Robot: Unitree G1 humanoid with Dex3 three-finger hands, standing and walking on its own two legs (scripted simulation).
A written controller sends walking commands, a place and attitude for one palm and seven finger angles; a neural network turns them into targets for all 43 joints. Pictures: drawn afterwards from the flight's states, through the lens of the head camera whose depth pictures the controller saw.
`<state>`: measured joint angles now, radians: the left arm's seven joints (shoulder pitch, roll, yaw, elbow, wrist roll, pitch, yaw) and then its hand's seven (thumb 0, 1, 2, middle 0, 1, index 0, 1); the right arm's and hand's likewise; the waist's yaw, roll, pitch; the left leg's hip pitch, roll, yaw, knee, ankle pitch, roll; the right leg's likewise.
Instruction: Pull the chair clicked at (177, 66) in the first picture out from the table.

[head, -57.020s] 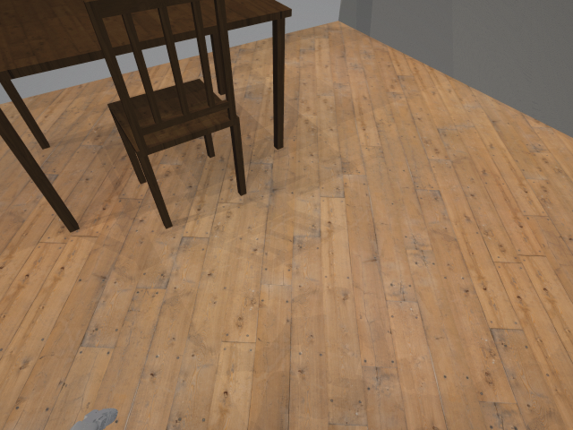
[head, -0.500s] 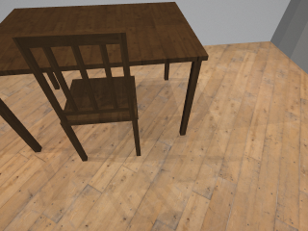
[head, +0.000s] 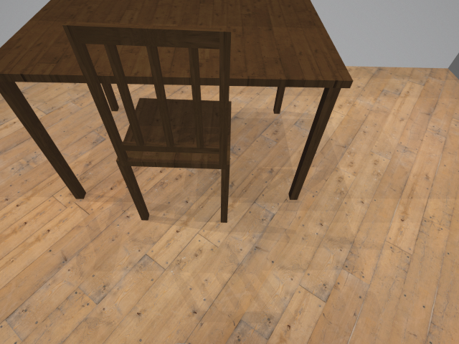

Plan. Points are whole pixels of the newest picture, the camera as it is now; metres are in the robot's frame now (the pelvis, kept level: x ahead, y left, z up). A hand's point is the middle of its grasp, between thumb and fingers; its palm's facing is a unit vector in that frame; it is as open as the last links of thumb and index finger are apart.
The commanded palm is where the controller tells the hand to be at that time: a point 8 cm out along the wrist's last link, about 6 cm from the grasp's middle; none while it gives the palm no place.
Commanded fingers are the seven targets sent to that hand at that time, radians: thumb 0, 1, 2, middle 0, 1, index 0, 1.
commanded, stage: take the last steps up to it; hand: left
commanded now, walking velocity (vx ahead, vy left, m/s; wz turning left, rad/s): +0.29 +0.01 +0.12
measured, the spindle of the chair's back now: (162, 103) +0.76 +0.23 -0.05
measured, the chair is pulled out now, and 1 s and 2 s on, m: -0.08 -0.08 -0.08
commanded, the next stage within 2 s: come to a stop and stand still in 0.66 s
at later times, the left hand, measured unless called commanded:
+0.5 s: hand out of the picture +0.01 +0.10 -0.14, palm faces +0.17 -0.97 -0.16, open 7.4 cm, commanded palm none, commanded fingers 0.00 0.90 0.90 -0.20 -0.30 -0.20 -0.30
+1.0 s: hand (164, 280) +0.27 +0.15 -0.15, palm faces +0.10 -0.95 -0.28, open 7.3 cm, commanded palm none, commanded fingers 0.00 0.90 0.90 -0.20 -0.30 -0.20 -0.30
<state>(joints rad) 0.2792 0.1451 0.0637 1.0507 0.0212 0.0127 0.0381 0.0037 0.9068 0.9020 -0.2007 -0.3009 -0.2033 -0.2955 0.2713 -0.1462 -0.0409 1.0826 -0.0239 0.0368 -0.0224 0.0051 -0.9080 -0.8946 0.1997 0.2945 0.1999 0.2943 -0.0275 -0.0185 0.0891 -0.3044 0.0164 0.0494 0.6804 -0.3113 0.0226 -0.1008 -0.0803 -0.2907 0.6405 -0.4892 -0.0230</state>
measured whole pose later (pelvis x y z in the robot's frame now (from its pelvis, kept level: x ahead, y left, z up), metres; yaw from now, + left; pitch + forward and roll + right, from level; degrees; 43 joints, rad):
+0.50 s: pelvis +0.08 -0.04 +0.03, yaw +4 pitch +1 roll +2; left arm 0.42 0.08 0.05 1.10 0.03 -0.05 0.01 0.01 0.91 0.90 -0.20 -0.30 -0.20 -0.30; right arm 0.22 -0.18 -0.07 1.04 -0.02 0.00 0.01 0.01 -0.91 -0.89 0.20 0.29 0.20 0.29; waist 0.01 0.00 0.04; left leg -0.46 0.04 0.06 0.82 -0.33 0.02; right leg -0.07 -0.03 -0.06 0.38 -0.32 -0.03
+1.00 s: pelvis +0.24 -0.05 +0.01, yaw +5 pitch +0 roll +1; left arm 0.22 0.18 0.05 1.07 0.02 -0.02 0.02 0.02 0.93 0.90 -0.20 -0.30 -0.20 -0.29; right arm 0.30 -0.19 -0.04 1.11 -0.01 0.03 -0.02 0.00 -0.92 -0.89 0.20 0.29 0.20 0.29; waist -0.02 0.05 0.04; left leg -0.21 0.03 0.06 0.65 -0.46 -0.02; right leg -0.32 -0.05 -0.08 0.61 -0.30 -0.02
